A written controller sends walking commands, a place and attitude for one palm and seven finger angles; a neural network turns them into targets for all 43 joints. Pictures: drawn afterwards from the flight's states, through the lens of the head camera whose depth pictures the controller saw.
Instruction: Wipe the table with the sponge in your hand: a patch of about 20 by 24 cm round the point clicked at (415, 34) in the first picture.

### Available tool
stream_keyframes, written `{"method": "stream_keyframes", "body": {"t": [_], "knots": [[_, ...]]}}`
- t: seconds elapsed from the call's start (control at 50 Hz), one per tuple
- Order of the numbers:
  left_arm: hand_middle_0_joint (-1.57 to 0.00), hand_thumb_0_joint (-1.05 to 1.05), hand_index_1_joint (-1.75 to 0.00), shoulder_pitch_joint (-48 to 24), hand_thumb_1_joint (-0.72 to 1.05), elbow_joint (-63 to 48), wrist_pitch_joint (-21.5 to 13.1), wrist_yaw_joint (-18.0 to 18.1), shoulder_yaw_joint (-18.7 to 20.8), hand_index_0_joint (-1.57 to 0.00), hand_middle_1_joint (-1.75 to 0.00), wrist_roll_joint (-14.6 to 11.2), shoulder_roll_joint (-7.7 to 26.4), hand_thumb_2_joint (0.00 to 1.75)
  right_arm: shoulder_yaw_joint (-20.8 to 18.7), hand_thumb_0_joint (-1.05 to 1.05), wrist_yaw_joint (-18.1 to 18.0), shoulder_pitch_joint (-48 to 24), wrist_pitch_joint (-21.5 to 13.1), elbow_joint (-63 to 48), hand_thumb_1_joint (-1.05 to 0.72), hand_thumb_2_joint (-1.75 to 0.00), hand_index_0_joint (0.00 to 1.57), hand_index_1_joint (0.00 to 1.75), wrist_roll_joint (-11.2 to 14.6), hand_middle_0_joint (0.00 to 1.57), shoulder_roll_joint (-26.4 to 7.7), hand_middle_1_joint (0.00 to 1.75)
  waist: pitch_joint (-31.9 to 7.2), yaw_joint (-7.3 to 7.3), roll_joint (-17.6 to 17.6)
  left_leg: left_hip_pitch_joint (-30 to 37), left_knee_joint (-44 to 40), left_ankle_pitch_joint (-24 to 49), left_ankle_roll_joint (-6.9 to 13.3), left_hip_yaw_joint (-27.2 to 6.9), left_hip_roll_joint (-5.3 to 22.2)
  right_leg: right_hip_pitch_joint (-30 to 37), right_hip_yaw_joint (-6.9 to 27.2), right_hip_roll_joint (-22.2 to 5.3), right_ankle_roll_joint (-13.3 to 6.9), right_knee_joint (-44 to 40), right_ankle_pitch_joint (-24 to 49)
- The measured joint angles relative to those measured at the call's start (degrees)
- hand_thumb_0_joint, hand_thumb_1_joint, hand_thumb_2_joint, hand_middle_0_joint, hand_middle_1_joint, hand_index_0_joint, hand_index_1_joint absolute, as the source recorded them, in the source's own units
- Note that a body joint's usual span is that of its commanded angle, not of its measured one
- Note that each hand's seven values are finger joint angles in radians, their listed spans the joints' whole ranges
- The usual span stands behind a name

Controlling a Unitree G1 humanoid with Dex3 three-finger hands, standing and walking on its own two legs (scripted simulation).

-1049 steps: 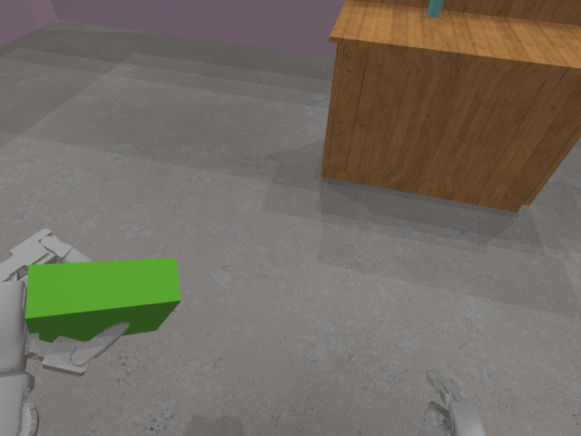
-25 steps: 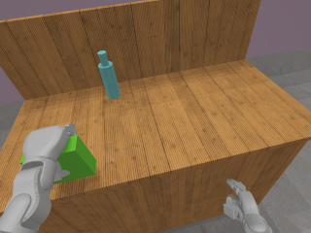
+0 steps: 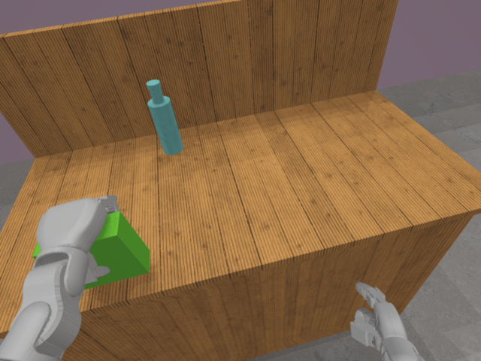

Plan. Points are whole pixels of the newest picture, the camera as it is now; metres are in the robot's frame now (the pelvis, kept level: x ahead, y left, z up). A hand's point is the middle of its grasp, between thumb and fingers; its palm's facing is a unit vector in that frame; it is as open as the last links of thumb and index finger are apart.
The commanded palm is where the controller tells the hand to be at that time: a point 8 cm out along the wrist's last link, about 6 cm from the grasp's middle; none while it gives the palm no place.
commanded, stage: lower the sponge onto the table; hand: left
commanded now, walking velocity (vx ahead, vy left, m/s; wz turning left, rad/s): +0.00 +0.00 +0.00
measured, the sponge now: (104, 259) +0.23 +0.29 +0.06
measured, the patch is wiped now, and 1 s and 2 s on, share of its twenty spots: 0.00 0.00 0.30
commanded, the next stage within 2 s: wipe forward along the first lane in 0.74 s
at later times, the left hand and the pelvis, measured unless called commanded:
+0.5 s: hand (92, 259) +0.22 +0.29 +0.08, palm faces -0.01 -0.09 -1.00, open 9.2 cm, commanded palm +0.20 +0.29 +0.15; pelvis +0.00 +0.00 +0.00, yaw +0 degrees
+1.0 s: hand (90, 261) +0.22 +0.30 +0.08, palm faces +0.01 -0.07 -1.00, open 9.3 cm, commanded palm +0.20 +0.29 +0.13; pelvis -0.01 +0.01 +0.00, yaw +0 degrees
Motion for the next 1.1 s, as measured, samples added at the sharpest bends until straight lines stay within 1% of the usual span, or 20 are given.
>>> {"method": "stream_keyframes", "body": {"t": [0.12,0.22,0.38,0.46,0.58,0.66,0.76,0.9,1.0,1.1], "knots": [[-0.81,0.0,-1.39,0.6,-0.43,1.1,-1.3,-0.1,-0.8,-0.82,-1.4,0.5,-0.2,1.05,-0.1,0.01,-0.3,-0.2,-0.1,-0.3,-0.9,-0.9,0.2,0.3,-0.1,0.2,0.1,0.3,0.1,0.21,-0.2,-0.1,0.4,-0.2,0.0,-0.2,0.0,0.1,-0.2,0.1,-0.1,0.1,-0.2],[-0.81,0.0,-1.39,1.9,-0.43,0.6,-2.9,1.1,0.0,-0.82,-1.4,0.5,-0.3,1.05,-0.3,0.01,-0.3,-0.1,-0.3,-0.3,-0.9,-0.9,0.2,0.3,-0.4,0.2,0.3,0.3,0.1,0.31,-0.6,-0.1,0.6,-0.5,-0.1,-0.2,0.2,0.2,-0.1,0.2,-0.1,-0.1,-0.2],[-0.81,0.0,-1.39,3.5,-0.43,0.8,-2.4,1.6,1.4,-0.82,-1.4,0.3,-0.1,1.05,-0.6,0.01,-0.2,0.4,0.0,-0.2,-0.9,-0.9,0.2,0.3,-0.2,0.21,0.0,0.3,0.0,0.18,-0.7,-0.4,1.0,-0.7,0.0,-0.3,0.2,0.1,-0.2,0.2,0.0,0.0,-0.3],[-0.81,0.0,-1.39,4.7,-0.43,0.4,-3.2,1.6,1.1,-0.82,-1.4,0.5,-0.4,1.05,-0.9,0.01,-0.3,0.8,-0.1,-0.3,-0.9,-0.9,0.2,0.3,-0.3,0.2,-0.1,0.3,0.1,0.14,-0.7,-0.7,1.3,-0.9,0.1,-0.3,0.1,0.0,-0.2,0.2,0.1,0.1,-0.3],[-0.81,0.0,-1.39,5.6,-0.43,0.2,-5.0,3.0,0.8,-0.82,-1.4,0.8,-0.7,1.05,-1.1,0.01,-0.4,1.2,-0.3,-0.1,-0.9,-0.9,0.2,0.3,-0.5,0.2,0.2,0.3,-0.1,0.22,-0.9,-1.0,1.6,-0.9,0.2,-0.2,0.1,-0.4,-0.1,0.2,0.2,0.4,-0.3],[-0.82,0.0,-1.39,5.0,-0.43,1.5,-4.6,4.0,1.1,-0.82,-1.39,1.1,-0.8,1.05,-1.1,0.01,-0.3,1.3,-0.1,0.1,-0.9,-0.9,0.2,0.3,-0.3,0.2,0.4,0.3,-0.3,0.19,-1.0,-1.3,1.7,-0.8,0.2,-0.2,0.1,-0.7,0.0,0.1,0.2,0.5,-0.2],[-0.81,0.0,-1.39,5.0,-0.43,2.0,-3.8,4.3,1.2,-0.81,-1.4,1.3,-1.5,1.05,-1.1,0.01,-0.1,1.4,-0.1,0.1,-0.9,-0.9,0.2,0.3,-0.2,0.21,0.5,0.3,-0.7,-0.22,-0.8,-1.6,1.9,-0.8,0.3,-0.2,0.0,-1.0,0.0,0.0,0.3,0.8,-0.2],[-0.8,0.0,-1.4,5.7,-0.42,1.9,-4.2,4.6,1.0,-0.81,-1.41,1.8,-1.7,1.06,-1.3,0.01,0.2,1.7,0.1,-0.2,-0.9,-0.9,0.2,0.3,-0.2,0.21,0.4,0.3,-1.2,-0.57,-0.7,-1.9,2.2,-0.8,0.5,0.0,-0.1,-1.4,0.1,-0.1,0.5,1.2,-0.3],[-0.81,0.0,-1.39,3.6,-0.43,3.8,-4.3,4.5,0.2,-0.81,-1.4,2.0,-1.8,1.06,-1.4,0.01,-0.2,1.8,0.3,0.1,-0.9,-0.9,0.2,0.3,0.0,0.21,0.2,0.3,-1.2,-0.4,-0.7,-2.3,2.5,-0.7,0.5,-0.3,-0.2,-1.8,-0.2,-0.2,0.5,1.7,-0.3],[-0.82,-0.02,-1.37,-0.6,-0.46,8.0,-4.0,4.3,-0.8,-0.82,-1.4,3.4,-1.9,1.09,-1.4,0.01,-0.9,1.8,0.5,0.6,-0.9,-0.9,0.2,0.3,0.4,0.21,0.1,0.3,-1.2,-0.41,-0.7,-3.2,2.6,-0.3,0.4,-0.7,-0.4,-2.7,-0.6,-0.3,0.3,2.3,-0.4]]}}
